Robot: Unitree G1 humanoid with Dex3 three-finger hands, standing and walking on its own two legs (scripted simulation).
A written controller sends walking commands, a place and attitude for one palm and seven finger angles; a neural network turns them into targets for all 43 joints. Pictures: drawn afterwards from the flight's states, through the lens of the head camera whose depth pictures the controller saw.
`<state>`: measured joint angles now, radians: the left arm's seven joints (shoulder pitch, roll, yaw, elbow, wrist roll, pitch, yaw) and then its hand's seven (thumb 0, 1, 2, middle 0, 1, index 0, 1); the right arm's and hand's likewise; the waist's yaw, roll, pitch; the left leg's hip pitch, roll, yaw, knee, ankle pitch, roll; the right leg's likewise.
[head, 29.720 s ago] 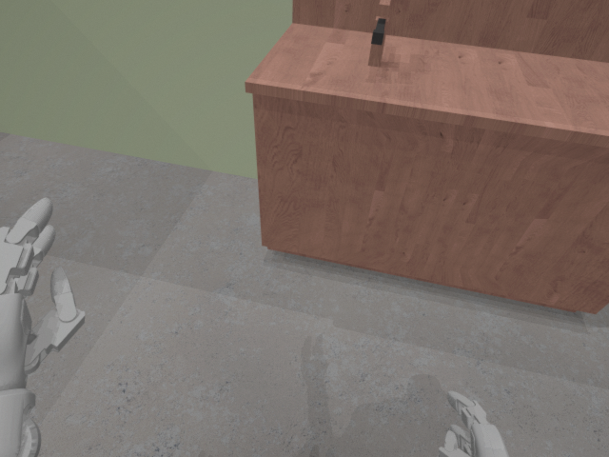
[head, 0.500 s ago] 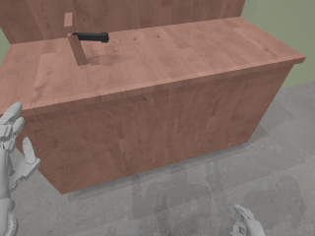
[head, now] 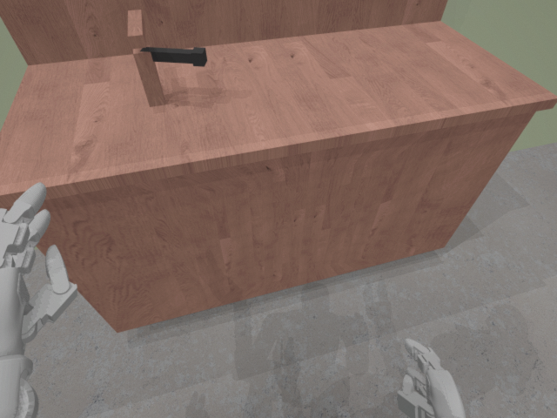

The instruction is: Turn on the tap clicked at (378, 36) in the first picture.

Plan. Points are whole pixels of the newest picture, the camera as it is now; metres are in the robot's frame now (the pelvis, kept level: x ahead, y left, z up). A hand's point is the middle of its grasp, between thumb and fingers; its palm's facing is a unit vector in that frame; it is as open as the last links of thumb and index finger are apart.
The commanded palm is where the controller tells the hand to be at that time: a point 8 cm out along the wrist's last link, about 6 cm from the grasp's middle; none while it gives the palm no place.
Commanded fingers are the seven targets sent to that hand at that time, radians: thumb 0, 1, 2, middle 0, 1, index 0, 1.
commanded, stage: stand and wait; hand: left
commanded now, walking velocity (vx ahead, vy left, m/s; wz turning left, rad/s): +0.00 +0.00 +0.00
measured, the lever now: (199, 56) +0.76 +0.22 +0.14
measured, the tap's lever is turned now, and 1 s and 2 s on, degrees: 69 69 69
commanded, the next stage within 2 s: none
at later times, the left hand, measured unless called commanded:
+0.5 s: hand (49, 282) +0.22 +0.27 +0.15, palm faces +0.40 -0.84 -0.37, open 7.5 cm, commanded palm +0.16 +0.30 +0.18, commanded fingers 0.00 0.90 0.90 -0.20 -0.30 -0.20 -0.30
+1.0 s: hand (58, 276) +0.23 +0.26 +0.15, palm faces +0.40 -0.84 -0.37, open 7.5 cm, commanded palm +0.17 +0.30 +0.18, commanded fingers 0.00 0.90 0.90 -0.20 -0.30 -0.20 -0.30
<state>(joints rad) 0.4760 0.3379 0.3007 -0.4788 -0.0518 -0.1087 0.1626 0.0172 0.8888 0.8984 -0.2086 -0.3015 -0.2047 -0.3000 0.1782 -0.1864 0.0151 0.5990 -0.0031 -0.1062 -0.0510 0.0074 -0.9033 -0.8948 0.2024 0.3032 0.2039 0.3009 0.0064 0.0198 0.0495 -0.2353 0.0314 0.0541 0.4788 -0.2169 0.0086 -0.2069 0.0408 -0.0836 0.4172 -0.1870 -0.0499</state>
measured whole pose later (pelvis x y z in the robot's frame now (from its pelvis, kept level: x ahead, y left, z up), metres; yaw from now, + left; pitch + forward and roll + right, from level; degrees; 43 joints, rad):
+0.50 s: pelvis +0.00 +0.02 +0.00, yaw +0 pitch -1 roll -1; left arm 0.48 0.35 0.32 -0.49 -0.05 -0.12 0.17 0.02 0.89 0.90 -0.21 -0.30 -0.20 -0.30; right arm 0.18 -0.21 0.01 0.60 -0.01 -0.10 -0.06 0.01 -0.90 -0.89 0.20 0.30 0.20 0.30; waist 0.00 0.01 0.05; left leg -0.24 0.00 0.06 0.46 -0.21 0.04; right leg -0.21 0.01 -0.07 0.40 -0.18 -0.02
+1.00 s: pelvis +0.01 +0.02 +0.00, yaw +0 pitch +0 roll -1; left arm 0.47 0.34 0.31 -0.47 -0.05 -0.12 0.17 0.02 0.89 0.90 -0.21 -0.30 -0.20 -0.30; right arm 0.18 -0.21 0.01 0.60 -0.01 -0.09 -0.06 0.01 -0.90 -0.89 0.20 0.30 0.20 0.30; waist 0.01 0.02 0.04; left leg -0.24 0.01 0.06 0.46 -0.22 0.03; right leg -0.21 0.02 -0.07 0.39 -0.18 -0.02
